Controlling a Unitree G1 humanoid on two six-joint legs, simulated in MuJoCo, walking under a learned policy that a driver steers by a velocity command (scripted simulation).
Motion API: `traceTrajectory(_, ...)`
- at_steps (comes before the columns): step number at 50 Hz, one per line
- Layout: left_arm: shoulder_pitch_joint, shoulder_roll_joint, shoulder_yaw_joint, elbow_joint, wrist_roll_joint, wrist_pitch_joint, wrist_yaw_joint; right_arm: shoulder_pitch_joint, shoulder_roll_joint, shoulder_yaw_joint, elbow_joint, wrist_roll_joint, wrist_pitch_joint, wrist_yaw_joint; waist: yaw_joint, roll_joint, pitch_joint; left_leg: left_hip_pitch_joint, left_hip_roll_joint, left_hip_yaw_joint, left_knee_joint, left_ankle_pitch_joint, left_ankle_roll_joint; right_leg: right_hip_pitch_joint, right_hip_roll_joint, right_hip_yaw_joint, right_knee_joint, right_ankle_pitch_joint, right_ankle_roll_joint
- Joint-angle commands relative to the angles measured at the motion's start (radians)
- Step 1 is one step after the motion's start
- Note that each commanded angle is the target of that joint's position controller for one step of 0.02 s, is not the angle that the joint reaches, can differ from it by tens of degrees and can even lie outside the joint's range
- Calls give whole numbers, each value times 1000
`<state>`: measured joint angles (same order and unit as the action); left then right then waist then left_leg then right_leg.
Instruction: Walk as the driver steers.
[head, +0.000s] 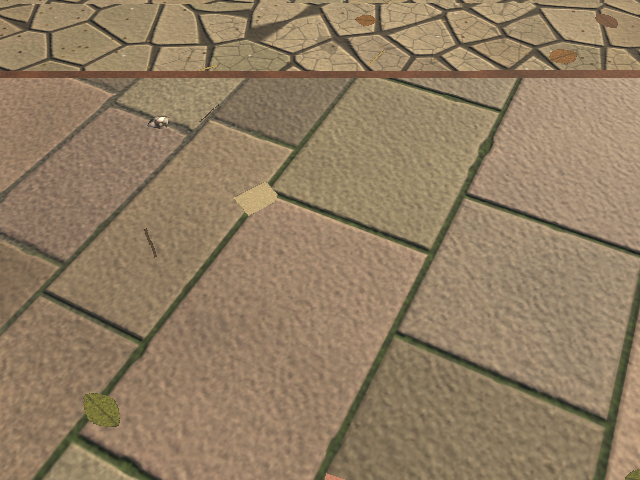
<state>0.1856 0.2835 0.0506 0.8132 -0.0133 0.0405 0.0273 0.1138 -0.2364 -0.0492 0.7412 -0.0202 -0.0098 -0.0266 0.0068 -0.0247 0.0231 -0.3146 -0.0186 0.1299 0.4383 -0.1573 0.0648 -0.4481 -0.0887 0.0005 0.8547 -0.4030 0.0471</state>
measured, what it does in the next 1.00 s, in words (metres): walks ahead, turning right: right foot, then left foot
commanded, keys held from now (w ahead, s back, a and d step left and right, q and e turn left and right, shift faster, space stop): e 0.28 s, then w+e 0.60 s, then w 0.12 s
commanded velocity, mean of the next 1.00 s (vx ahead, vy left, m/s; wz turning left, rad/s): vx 0.26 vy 0.00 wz -0.53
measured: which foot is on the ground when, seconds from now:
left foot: down 0.00-0.10, up 0.12-0.54, down 0.56-1.00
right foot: up 0.00-0.08, down 0.10-0.56, up 0.58-1.00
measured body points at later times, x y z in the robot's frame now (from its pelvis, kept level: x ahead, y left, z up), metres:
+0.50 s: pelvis +0.05 -0.04 +0.01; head +0.07 -0.06 +0.46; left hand +0.23 +0.22 -0.08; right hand +0.15 -0.35 -0.09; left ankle +0.12 +0.10 -0.71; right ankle -0.01 -0.13 -0.74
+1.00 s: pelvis +0.23 -0.15 -0.02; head +0.26 -0.17 +0.43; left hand +0.56 -0.10 -0.08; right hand +0.05 -0.38 -0.14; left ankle +0.13 +0.09 -0.73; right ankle +0.28 -0.32 -0.73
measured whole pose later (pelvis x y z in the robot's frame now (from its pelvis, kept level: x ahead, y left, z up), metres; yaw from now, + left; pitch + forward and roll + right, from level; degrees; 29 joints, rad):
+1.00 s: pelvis +0.23 -0.15 -0.02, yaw -34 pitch +3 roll +1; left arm 0.06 0.28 0.05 0.55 -0.02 -0.03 -0.06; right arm 0.39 -0.30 -0.07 0.87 0.03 -0.07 0.00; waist -0.09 -0.02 0.04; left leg 0.13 0.07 0.18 0.32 -0.46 -0.07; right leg -0.59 -0.03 -0.03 0.62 -0.13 -0.07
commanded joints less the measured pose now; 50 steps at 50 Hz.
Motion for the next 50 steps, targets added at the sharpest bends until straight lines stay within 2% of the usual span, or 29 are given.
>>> traceTrajectory(1, -19, 87, 26, -77, -1, -12, -10, -3, -172, -52, -46, 8, 5, -14, -19, 122, -100, 147, 326, -228, -150, 117, 187, 12, 7, -27, -47, -24, -17)
traceTrajectory(4, 69, 81, 32, -54, 1, -15, -32, -31, -185, -60, -39, 35, 25, -18, 38, 133, -131, 155, 295, -147, -33, 220, 124, 162, 64, -92, -305, 140, -62)
traceTrajectory(5, 91, 113, 41, -52, 10, -16, -34, 4, -168, -60, -23, 46, 28, -19, 42, 94, -110, 106, 249, -98, 53, 139, 52, 223, 55, -35, -431, 262, -102)
traceTrajectory(6, 102, 214, 66, -66, 16, -16, -21, 17, -118, -51, -35, 21, 27, -14, 6, -128, -104, -91, 145, 13, 302, -72, -52, 342, -137, 247, -502, 517, -182)
traceTrajectory(7, 95, 294, 80, -89, 31, -19, -20, -75, -107, -45, -93, 0, 17, -17, 30, -298, -55, -353, -23, -17, 477, -478, -117, 380, -318, 510, -524, 764, -369)
traceTrajectory(8, 109, 253, 72, -103, 52, -39, -24, -126, -137, -53, -100, -2, 13, -16, 68, -178, -105, -378, -9, -151, 650, -507, -115, 384, -302, 488, -524, 761, -408)
traceTrajectory(9, 67, 232, 67, -108, 47, -56, -22, -103, -150, -61, -88, 15, 14, -13, 32, -134, -103, -396, 11, -186, 698, -419, -104, 393, -242, 395, -505, 746, -355)
traceTrajectory(10, 16, 213, 67, -120, 25, -61, -17, -70, -150, -65, -62, 16, 17, -19, 6, -83, -103, -404, 22, -194, 691, -346, -106, 396, -189, 336, -488, 716, -300)
traceTrajectory(11, -11, 187, 59, -130, 3, -59, -12, -62, -163, -69, -54, 10, 20, -25, -3, -83, -101, -406, 32, -201, 677, -298, -113, 398, -173, 314, -484, 726, -275)
traceTrajectory(14, 13, 174, 55, -139, 1, -46, 4, -52, -135, -63, -55, 19, 15, -23, -9, -82, -139, -346, 8, -193, 651, -209, -134, 405, -131, 280, -473, 792, -272)
traceTrajectory(16, 59, 175, 60, -135, -11, -41, 11, -80, -123, -56, -62, 25, 5, -14, 15, -86, -143, -351, 10, -191, 507, -154, -137, 435, -109, 306, -513, 489, -268)
traceTrajectory(18, 75, 183, 62, -137, -14, -41, 15, -133, -121, -52, -76, 31, -8, 2, 42, -117, -94, -332, 10, -198, 370, -120, -137, 399, -98, 363, -578, 112, -272)
traceTrajectory(20, 71, 199, 66, -145, -6, -47, 12, -163, -130, -52, -87, 37, -29, 17, 53, -147, -46, -292, 3, -201, 254, -118, -131, 353, -99, 405, -607, -1, -278)
traceTrajectory(22, 75, 207, 68, -151, -4, -53, 5, -163, -137, -54, -87, 40, -54, 30, 57, -145, -39, -222, -8, -196, 173, -140, -119, 318, -90, 425, -596, -10, -282)
traceTrajectory(25, 68, 199, 64, -162, -7, -55, -5, -116, -150, -60, -73, 49, -86, 43, 34, -144, -46, -71, -25, -183, 64, -122, -94, 259, -69, 470, -568, -25, -273)
traceTrajectory(27, 39, 169, 54, -176, -10, -54, -5, -35, -153, -67, -47, 49, -102, 43, -24, -122, -54, 107, -17, -169, -61, -27, -69, 179, -18, 464, -501, -29, -234)
traceTrajectory(28, 22, 127, 41, -188, -6, -59, -5, 49, -182, -78, -27, 42, -106, 36, -63, -91, -87, 267, 60, -223, -64, -24, -40, 74, 20, 430, -406, -52, -195)
traceTrajectory(29, 8, 51, 18, -212, -1, -64, -8, 178, -240, -90, -7, 22, -105, 24, -105, 58, -154, 467, 240, -423, -101, -165, 31, -106, 107, 296, -152, -151, -135)
traceTrajectory(30, -7, 68, 19, -275, -20, -77, -7, 258, -314, -108, 24, 2, -100, 32, -95, 279, -116, 502, 421, -784, -211, -392, 168, -345, 175, 168, 70, -245, -106)
traceTrajectory(31, 12, 146, 37, -259, -23, -84, -9, 207, -251, -92, 10, 15, -103, 35, -79, 215, -39, 453, 441, -788, -224, -493, 190, -423, 82, 179, 206, -187, -90)
traceTrajectory(32, 13, 173, 48, -240, -18, -83, -16, 170, -192, -75, -4, 26, -100, 29, -74, 190, 8, 422, 381, -675, -225, -460, 154, -440, 61, 164, 263, -103, -80)
traceTrajectory(33, 26, 163, 51, -225, -13, -81, -19, 142, -171, -66, -14, 26, -97, 26, -61, 167, 12, 399, 336, -581, -231, -384, 121, -433, 46, 146, 292, -34, -71)
traceTrajectory(35, -9, 129, 45, -242, -14, -84, -34, 123, -150, -53, -9, 20, -93, 20, -55, 150, 45, 328, 298, -431, -258, -170, 96, -421, 4, 137, 293, 76, -59)
traceTrajectory(37, -28, 90, 33, -263, -15, -85, -44, 135, -159, -54, -1, 15, -96, 18, -58, 143, 36, 295, 272, -314, -277, -16, 99, -404, -3, 100, 276, 151, -38)
traceTrajectory(41, -91, 55, 14, -303, -10, -84, -57, 147, -193, -57, 17, 17, -91, 14, -72, 121, 38, 271, 251, -149, -281, 155, 93, -351, -12, 46, 95, 294, -15)
traceTrajectory(46, -184, 40, 5, -339, -13, -88, -84, 208, -241, -64, 52, 45, -79, 20, -89, 108, 71, 286, 283, -60, -272, 241, 71, -200, 21, -33, -155, 323, -72)
traceTrajectory(48, -151, 72, 22, -341, -8, -87, -86, 220, -267, -69, 64, 53, -72, 23, -43, 124, 37, 335, 302, -32, -183, 556, 63, -88, 79, -68, -207, 245, -122)
traceTrajectory(49, -65, 106, 42, -323, -5, -84, -83, 219, -283, -71, 69, 54, -66, 22, 19, 132, -23, 346, 296, -3, -58, 743, 48, 44, 119, -90, -242, 234, -152)
traceTrajectory(50, 98, 150, 71, -276, -7, -79, -74, 221, -273, -64, 70, 53, -62, 18, 109, 115, -112, 280, 269, 34, 132, 821, 25, 285, 161, -106, -294, 294, -185)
